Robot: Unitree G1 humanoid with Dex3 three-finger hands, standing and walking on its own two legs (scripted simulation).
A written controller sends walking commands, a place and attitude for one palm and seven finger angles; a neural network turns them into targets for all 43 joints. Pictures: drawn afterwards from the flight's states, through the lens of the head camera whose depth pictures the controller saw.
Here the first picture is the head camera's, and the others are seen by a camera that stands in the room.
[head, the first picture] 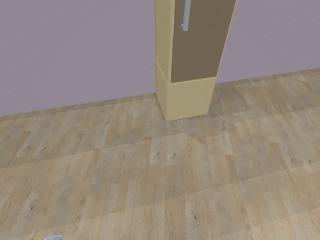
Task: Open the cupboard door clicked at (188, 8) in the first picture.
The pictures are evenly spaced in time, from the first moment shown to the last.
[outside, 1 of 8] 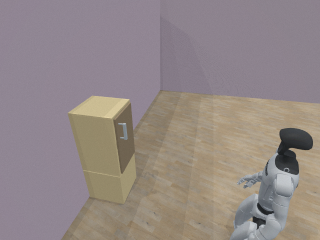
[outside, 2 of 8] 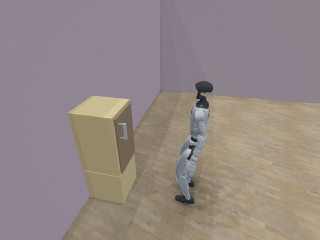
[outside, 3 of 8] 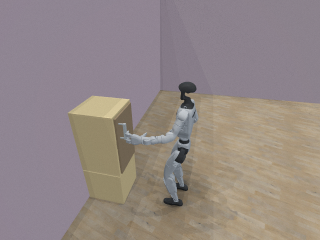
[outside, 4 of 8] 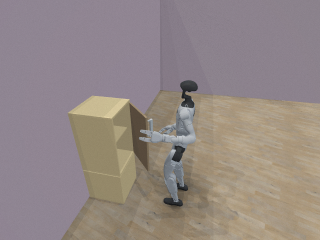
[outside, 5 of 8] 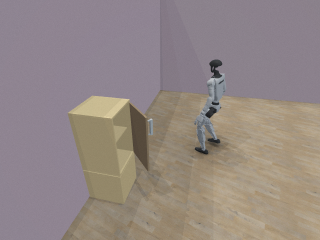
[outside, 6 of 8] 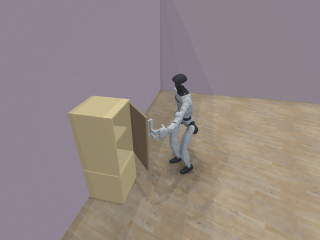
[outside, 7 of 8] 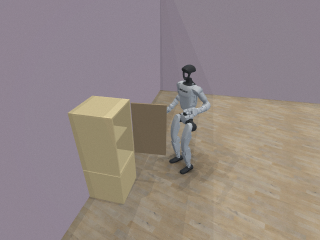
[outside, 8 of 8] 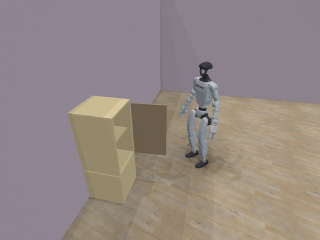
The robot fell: no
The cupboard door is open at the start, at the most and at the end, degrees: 0 95 95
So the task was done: yes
